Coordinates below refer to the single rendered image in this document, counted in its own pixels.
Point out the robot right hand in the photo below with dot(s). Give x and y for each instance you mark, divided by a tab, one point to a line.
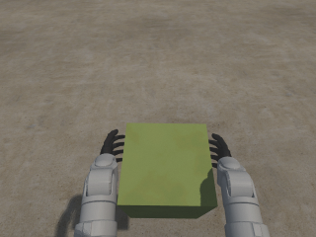
221	150

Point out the robot left forearm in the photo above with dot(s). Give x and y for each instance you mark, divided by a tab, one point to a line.
99	199

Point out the carton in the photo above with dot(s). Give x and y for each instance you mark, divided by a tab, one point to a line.
166	171

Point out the robot left hand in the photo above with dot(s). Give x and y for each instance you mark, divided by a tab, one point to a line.
109	145

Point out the robot right forearm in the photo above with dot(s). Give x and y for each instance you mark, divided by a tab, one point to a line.
240	201

